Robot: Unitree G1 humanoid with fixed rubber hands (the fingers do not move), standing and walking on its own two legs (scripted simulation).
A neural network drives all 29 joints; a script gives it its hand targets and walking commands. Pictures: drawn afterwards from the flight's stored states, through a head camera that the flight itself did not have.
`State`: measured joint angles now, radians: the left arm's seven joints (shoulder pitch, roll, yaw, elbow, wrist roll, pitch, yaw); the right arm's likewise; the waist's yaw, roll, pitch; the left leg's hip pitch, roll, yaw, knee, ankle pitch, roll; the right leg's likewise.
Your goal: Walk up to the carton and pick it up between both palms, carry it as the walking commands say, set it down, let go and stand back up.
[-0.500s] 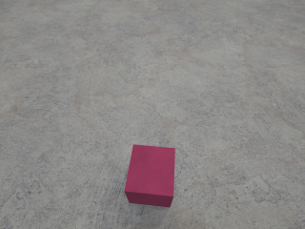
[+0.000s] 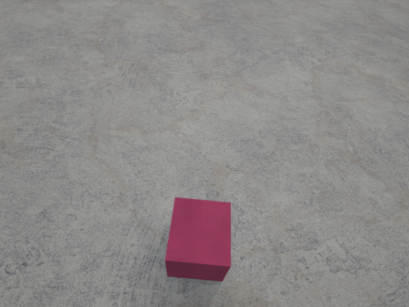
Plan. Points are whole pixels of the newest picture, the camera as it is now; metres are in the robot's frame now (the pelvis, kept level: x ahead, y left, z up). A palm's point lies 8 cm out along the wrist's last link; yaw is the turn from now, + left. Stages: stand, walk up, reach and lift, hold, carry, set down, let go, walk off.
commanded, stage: walk up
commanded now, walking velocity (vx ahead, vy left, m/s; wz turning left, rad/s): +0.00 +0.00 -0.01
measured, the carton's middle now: (198, 239) +0.47 -0.01 -0.66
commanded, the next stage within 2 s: stand in 0.76 s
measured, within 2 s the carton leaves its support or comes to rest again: neither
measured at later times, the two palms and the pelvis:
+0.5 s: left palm out of the picture +0.00 +0.18 -0.15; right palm out of the picture -0.01 -0.25 -0.15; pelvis +0.01 -0.03 +0.00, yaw +1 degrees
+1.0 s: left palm out of the picture +0.00 +0.16 -0.15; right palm out of the picture +0.01 -0.26 -0.15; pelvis +0.00 -0.05 -0.01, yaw +1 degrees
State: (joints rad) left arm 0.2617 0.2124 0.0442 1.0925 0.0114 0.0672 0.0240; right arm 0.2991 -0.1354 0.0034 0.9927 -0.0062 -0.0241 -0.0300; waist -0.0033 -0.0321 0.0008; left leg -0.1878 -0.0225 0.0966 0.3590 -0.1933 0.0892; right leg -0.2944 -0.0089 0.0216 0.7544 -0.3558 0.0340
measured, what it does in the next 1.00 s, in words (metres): steps on the spot: right foot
